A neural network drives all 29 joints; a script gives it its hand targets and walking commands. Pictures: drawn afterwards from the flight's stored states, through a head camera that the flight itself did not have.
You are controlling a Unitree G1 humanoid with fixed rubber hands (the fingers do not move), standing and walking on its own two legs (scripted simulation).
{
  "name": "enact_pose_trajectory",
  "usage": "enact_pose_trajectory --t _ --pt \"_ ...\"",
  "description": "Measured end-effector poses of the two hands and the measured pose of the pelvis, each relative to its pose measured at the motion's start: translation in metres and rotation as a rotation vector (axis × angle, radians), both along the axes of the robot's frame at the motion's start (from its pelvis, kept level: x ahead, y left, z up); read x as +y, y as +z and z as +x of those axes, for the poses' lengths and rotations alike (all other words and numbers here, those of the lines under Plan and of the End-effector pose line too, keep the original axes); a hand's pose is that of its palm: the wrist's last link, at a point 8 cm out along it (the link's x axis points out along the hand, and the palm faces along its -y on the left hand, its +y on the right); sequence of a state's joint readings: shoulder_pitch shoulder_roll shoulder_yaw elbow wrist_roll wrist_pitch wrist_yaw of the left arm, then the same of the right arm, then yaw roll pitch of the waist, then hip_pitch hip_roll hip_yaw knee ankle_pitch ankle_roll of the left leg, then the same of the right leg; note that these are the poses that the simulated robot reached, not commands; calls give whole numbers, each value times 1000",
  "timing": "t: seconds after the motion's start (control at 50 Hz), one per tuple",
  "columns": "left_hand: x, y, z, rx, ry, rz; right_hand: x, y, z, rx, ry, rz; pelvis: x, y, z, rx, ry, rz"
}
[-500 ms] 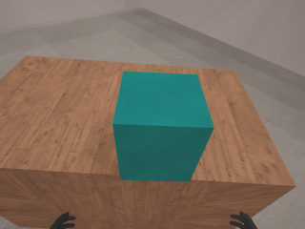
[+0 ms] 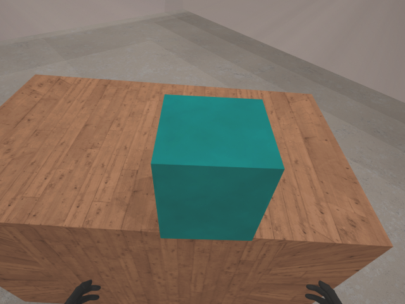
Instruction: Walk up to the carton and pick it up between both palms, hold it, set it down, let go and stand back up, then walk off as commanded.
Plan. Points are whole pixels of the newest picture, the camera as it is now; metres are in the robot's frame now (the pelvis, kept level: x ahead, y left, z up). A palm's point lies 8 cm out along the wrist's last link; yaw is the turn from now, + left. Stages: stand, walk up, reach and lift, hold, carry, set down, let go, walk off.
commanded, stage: stand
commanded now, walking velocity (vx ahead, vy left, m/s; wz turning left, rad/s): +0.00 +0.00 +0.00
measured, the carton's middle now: (210, 170) +0.40 +0.01 +0.07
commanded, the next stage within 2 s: walk off in 0.06 s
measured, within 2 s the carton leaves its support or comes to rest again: neither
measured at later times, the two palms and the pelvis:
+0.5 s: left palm out of the picture +0.07 +0.27 -0.11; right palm out of the picture +0.09 -0.30 -0.10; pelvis -0.03 -0.02 -0.01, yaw +0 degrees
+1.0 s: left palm out of the picture -0.06 +0.30 -0.14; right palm out of the picture -0.02 -0.28 -0.12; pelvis -0.17 +0.00 -0.04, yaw +7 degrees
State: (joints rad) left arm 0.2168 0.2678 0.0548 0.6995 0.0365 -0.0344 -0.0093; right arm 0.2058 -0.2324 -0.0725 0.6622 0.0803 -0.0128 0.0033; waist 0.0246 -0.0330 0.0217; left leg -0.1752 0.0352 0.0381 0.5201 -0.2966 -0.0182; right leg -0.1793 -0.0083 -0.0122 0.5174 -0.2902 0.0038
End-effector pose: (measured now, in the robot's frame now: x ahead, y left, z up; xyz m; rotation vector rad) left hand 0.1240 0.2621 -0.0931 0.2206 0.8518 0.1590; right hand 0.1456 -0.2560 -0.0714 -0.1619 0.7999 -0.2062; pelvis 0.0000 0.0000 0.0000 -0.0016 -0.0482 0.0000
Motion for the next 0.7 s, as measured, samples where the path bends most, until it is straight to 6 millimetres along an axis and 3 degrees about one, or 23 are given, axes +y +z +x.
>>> enact_pose_trajectory --t 0.28,0.38,0.46,0.58,0.64,0.7 --pt "2 -4 -6 23 2 -6 0 0 -1 1 0 -4 1 0 -1 -3 0 -2" --pt "10 -9 -16 58 4 23 -12 -9 -24 68 -1 -34 0 -5 -15 -43 0 1" --pt "12 -14 -39 119 5 60 -29 -21 -46 123 -7 -39 -10 -10 -29 -73 -3 11" --pt "3 -19 -96 230 27 113 -59 -46 -69 190 17 -44 -30 -19 -54 -74 4 28" --pt "4 -12 -123 268 46 145 -64 -51 -83 219 13 -41 -33 -17 -65 -87 4 38" --pt "6 -7 -135 268 63 164 -62 -52 -94 232 18 -34 -33 -15 -76 -86 12 32"
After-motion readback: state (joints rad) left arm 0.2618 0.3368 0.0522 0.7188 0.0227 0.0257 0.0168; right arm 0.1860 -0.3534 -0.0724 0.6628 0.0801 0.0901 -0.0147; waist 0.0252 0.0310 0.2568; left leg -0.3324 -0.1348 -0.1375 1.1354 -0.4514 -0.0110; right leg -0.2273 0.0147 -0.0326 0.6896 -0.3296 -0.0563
